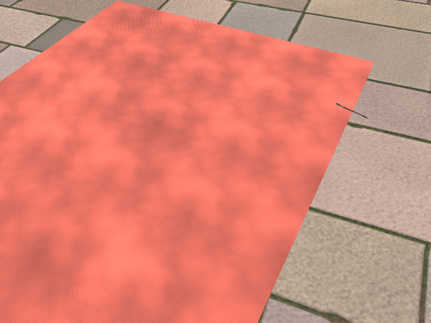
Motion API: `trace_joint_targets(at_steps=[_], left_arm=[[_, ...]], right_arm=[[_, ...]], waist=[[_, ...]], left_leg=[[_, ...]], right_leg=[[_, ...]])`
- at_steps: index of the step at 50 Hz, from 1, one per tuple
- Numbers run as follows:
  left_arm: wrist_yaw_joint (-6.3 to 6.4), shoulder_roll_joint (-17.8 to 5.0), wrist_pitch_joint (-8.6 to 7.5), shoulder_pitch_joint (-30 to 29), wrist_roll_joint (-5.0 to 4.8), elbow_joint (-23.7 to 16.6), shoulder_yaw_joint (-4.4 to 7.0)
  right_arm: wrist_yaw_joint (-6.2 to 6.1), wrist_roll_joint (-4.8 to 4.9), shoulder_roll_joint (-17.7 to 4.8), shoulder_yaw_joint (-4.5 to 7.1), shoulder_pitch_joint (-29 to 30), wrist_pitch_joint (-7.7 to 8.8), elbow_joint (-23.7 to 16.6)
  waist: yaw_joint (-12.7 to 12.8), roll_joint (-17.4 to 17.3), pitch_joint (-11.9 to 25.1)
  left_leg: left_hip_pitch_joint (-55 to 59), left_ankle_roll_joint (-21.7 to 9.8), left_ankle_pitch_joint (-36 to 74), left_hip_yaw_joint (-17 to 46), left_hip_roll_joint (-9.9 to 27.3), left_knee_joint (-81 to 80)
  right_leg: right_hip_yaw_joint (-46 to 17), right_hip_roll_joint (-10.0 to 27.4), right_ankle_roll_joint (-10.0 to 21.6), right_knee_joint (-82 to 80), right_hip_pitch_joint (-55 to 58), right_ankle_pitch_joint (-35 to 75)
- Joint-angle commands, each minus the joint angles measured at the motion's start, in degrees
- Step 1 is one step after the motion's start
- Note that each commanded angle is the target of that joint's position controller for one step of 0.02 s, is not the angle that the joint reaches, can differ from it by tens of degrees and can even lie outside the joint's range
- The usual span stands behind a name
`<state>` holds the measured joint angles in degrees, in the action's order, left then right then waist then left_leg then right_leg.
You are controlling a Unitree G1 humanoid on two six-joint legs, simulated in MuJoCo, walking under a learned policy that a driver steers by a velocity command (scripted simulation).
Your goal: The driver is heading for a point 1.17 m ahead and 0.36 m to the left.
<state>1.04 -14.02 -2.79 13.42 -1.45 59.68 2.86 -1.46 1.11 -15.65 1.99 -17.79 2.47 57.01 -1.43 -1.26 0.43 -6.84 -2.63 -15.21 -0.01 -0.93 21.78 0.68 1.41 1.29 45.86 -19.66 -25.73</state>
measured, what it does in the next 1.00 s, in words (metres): walks ahead: right foot, then left foot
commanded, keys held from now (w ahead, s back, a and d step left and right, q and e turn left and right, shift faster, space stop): w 0.62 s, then w+q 0.38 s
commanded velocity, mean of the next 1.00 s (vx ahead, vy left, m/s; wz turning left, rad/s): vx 0.45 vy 0.00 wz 0.12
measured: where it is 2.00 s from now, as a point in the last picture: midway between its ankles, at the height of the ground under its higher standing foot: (172, 194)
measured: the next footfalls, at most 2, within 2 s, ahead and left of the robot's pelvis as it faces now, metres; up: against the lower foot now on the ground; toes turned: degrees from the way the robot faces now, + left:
right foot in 0.12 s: +0.09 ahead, -0.14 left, +0.00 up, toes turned -1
left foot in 0.60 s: +0.45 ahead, +0.09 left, +0.00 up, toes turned +2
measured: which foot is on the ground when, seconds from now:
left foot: down 0.00-0.10, up 0.12-0.58, down 0.60-1.00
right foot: up 0.00-0.10, down 0.12-0.62, up 0.64-1.00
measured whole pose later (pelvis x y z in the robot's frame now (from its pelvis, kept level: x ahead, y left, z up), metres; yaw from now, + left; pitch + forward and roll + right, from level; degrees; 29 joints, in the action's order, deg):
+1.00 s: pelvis +0.49 -0.01 +0.00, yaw +8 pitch +2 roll +1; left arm 0.1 -15.6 -6.2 0.0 -0.4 46.7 2.2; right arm -0.4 1.4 -15.2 3.3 -21.5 4.1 53.6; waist -5.7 2.1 -1.4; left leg -3.8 -3.2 -13.8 4.9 -4.9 16.4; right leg -5.1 4.0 -2.3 30.3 -34.3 3.9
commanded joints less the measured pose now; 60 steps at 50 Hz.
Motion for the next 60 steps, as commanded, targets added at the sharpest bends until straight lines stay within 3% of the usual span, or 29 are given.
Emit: trace_joint_targets(at_steps=[1,3,5,6,7,8,9,12,19,25,27,29,30,31,32,33,34,35,36,39,43,49,52,54,55,56,57,58,60], left_arm=[[-0.91,-3.67,-2.51,-4.36,-0.03,-3.29,0.61],[-1.20,-3.46,-2.47,1.48,-0.03,-0.59,0.94],[-0.80,-5.05,-1.91,9.74,-0.27,2.11,1.77],[-0.26,-9.33,-1.94,15.53,0.11,2.51,2.57],[-1.16,-15.59,-2.55,19.39,0.90,3.10,3.44],[-1.66,-12.31,-3.56,14.36,1.27,2.08,2.30],[-1.96,-8.89,-4.24,9.30,1.18,0.18,1.25],[-2.31,-5.58,-4.01,4.82,1.23,-1.63,-0.17],[-0.22,-7.56,-2.94,11.12,1.52,-0.80,-0.20],[0.21,-8.30,-2.01,14.35,0.43,0.30,0.55],[0.28,-9.52,-1.40,12.87,0.68,-0.34,1.16],[0.24,-9.70,-0.36,11.37,1.44,-1.17,1.28],[0.16,-8.31,-0.26,11.47,2.10,-2.43,0.53],[-0.84,0.45,-1.48,19.70,1.83,-2.95,-1.85],[-1.23,-2.85,-3.43,16.82,0.89,-2.20,-1.23],[-1.46,-7.65,-4.66,10.22,-0.76,-4.96,0.15],[-1.10,-8.33,-5.38,6.06,-0.88,-6.23,0.20],[-0.58,-8.14,-5.48,4.13,-0.09,-6.67,0.61],[-0.28,-7.31,-5.01,5.09,0.61,-6.81,0.84],[0.09,-4.93,-3.48,4.92,1.42,-8.23,0.74],[0.33,-5.51,-3.24,-6.30,1.98,-12.96,0.73],[-1.17,-5.86,-4.18,-16.68,0.72,-16.90,0.24],[-1.62,-8.66,-4.89,-15.44,0.50,-17.44,1.05],[-1.25,-11.30,-5.41,-5.94,0.82,-15.36,2.49],[-0.86,-14.59,-5.58,3.25,1.69,-14.36,3.44],[-1.00,-19.06,-4.56,7.92,2.08,-12.80,4.66],[-1.40,-13.47,-4.42,6.82,1.71,-13.60,3.32],[-1.41,-9.41,-4.41,3.53,1.54,-14.68,2.24],[-1.60,-6.99,-4.09,-1.94,1.92,-14.87,1.47]], right_arm=[[-0.05,0.78,-10.24,2.29,2.95,0.76,-3.54],[0.16,1.22,-10.46,2.37,3.30,0.11,-3.49],[0.63,0.61,-6.53,1.02,3.57,0.28,-3.83],[1.28,-0.68,-1.65,-0.47,4.84,0.75,-5.19],[1.13,0.18,-1.02,-0.38,5.32,1.93,-8.15],[1.07,1.71,-5.28,0.45,6.91,2.71,-8.67],[1.41,2.27,-6.96,0.87,7.39,3.26,-8.75],[1.76,0.13,-6.88,1.60,6.75,3.45,-7.45],[2.46,-0.01,-1.97,0.31,18.87,2.81,-11.76],[4.18,0.50,-2.82,0.10,25.58,3.35,-14.97],[4.49,0.40,-4.83,0.94,22.40,3.58,-14.58],[3.90,0.55,-8.68,3.19,8.29,3.31,-10.62],[3.29,0.14,-11.47,4.22,-2.37,2.99,-8.04],[3.36,-0.82,-16.24,5.41,-8.59,2.69,-6.02],[3.54,-0.57,-11.32,3.80,-7.25,2.65,-5.83],[3.54,-0.24,-8.95,2.99,-1.40,2.93,-6.48],[3.61,-0.40,-7.48,2.51,4.12,3.20,-7.90],[3.88,-0.93,-6.22,2.16,7.21,3.43,-8.46],[3.99,-1.52,-5.05,1.79,8.59,3.66,-8.69],[3.57,-0.85,-5.59,1.95,7.27,3.73,-8.04],[1.60,-0.49,-8.60,2.93,2.52,3.37,-7.35],[0.55,0.67,-9.10,3.41,-3.65,2.12,-6.22],[0.11,0.51,-9.78,3.96,-3.37,1.36,-6.80],[0.22,0.06,-7.55,3.36,-2.69,1.01,-7.83],[0.55,-0.86,-3.89,2.05,-2.64,1.08,-9.40],[0.77,0.39,0.68,0.82,-9.77,1.95,-11.30],[0.59,1.51,-5.01,1.78,-9.61,2.09,-10.67],[0.49,1.68,-8.77,2.87,-4.78,1.86,-11.34],[0.32,0.54,-7.71,3.26,-0.73,1.30,-12.28]], waist=[[0.75,-4.81,-4.93],[3.70,-4.25,-3.09],[7.27,-0.65,-1.49],[9.01,12.03,0.64],[8.50,19.72,1.42],[6.61,11.28,-3.09],[4.88,8.98,-6.43],[2.45,7.44,-6.35],[5.33,5.66,-6.94],[5.01,5.62,-8.66],[2.23,6.64,-5.42],[-5.10,7.85,4.14],[-9.01,5.19,11.64],[-5.05,-11.06,22.07],[-5.95,-10.78,22.17],[-4.50,-9.06,11.39],[-2.76,-3.34,5.79],[-0.87,-0.08,2.04],[1.38,-0.96,1.19],[3.35,-2.04,-0.56],[0.80,-1.48,-3.77],[-2.49,-2.53,-3.20],[-0.62,-3.88,-2.12],[4.20,-3.77,2.86],[7.82,1.73,11.55],[4.67,20.02,18.35],[5.17,16.82,16.20],[5.82,10.67,9.12],[3.69,5.77,2.12]], left_leg=[[-3.02,-8.54,-10.29,13.78,13.43,-13.40],[-10.59,-7.78,-10.41,9.52,10.85,-9.05],[-18.49,-5.14,-9.86,6.19,7.52,1.47],[-25.16,-0.76,-10.10,-0.78,2.43,22.71],[-36.69,-0.07,-18.15,0.39,-2.87,36.75],[-41.62,-1.30,-15.61,5.15,1.86,45.00],[-43.70,-2.49,-8.94,5.79,4.45,46.27],[-37.93,-1.27,3.26,3.88,8.18,39.40],[-33.47,2.91,17.04,-1.35,5.91,18.58],[-30.77,0.02,17.70,-0.85,4.32,8.19],[-25.11,-1.74,13.98,-1.75,2.55,7.57],[-6.43,-4.47,12.00,-4.57,-1.23,7.86],[12.17,-7.47,11.12,3.30,5.84,10.40],[33.65,-17.72,-5.07,32.75,21.11,4.60],[32.10,-17.24,-9.56,45.00,21.94,-5.37],[23.66,-14.18,-8.33,36.82,19.87,-6.51],[13.84,-12.95,-2.12,29.37,17.77,-7.90],[5.39,-12.39,4.60,23.58,15.52,-9.31],[0.10,-11.84,8.57,19.86,13.44,-10.67],[-6.54,-13.07,11.15,15.66,11.38,-14.05],[-8.01,-12.03,9.63,13.33,9.75,-15.35],[-4.92,-9.14,7.70,14.61,9.77,-10.37],[-0.56,-7.75,7.85,18.70,11.75,-4.92],[-2.17,-5.53,12.53,17.99,7.94,5.29],[-8.81,-3.65,6.40,13.77,3.58,21.44],[-29.55,-0.15,-16.41,5.95,-4.56,39.96],[-36.53,-0.06,-18.35,9.32,-0.30,49.02],[-38.23,-0.19,-13.09,9.43,1.95,51.09],[-34.95,0.73,-5.18,7.79,5.71,47.71]], right_leg=[[0.81,1.56,0.12,-9.42,-2.64,4.14],[4.90,-1.97,-0.85,-17.29,10.99,14.32],[1.62,-1.03,-0.06,-20.40,22.65,12.18],[-16.23,11.40,4.01,-28.15,27.40,3.27],[-40.38,21.67,13.44,-36.87,30.01,-9.22],[-42.12,22.84,14.97,-38.36,25.57,-18.20],[-35.54,19.88,12.52,-38.51,23.04,-15.56],[-18.79,12.64,7.54,-39.44,18.76,5.72],[-6.10,8.71,8.37,-41.23,16.19,26.75],[-4.46,12.72,7.97,-39.02,23.83,32.05],[-3.85,13.61,6.86,-33.70,27.15,45.39],[-1.37,10.82,4.96,-16.73,25.54,63.04],[-0.63,8.55,3.52,-0.97,13.16,51.47],[-0.26,-2.97,-0.51,22.90,-10.20,15.90],[-8.41,-4.06,0.52,30.63,-16.58,-5.59],[-7.49,-0.66,1.62,33.38,-21.90,-2.66],[-6.10,2.28,2.06,30.99,-20.75,2.94],[-5.15,4.24,1.85,27.25,-18.40,6.77],[-5.61,5.96,1.68,24.22,-14.33,9.08],[-4.70,6.62,-0.27,16.63,-11.58,10.42],[-4.22,5.13,-3.17,-1.22,-14.96,23.11],[-4.57,0.98,-3.90,-16.77,-8.31,31.75],[-5.51,0.85,-2.58,-19.71,-4.53,25.59],[-4.66,1.26,0.21,-22.04,8.83,21.28],[-12.73,10.22,3.74,-20.69,23.36,17.70],[-37.51,22.93,12.05,-25.85,41.65,6.50],[-43.51,23.41,11.82,-28.92,39.74,-1.92],[-34.14,20.96,9.33,-29.44,33.13,0.37],[-20.96,16.26,7.62,-31.70,21.10,13.91]])
Over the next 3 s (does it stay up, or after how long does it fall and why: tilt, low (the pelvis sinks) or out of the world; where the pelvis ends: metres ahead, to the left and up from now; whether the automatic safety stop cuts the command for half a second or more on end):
stays up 1.13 0.33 -0.01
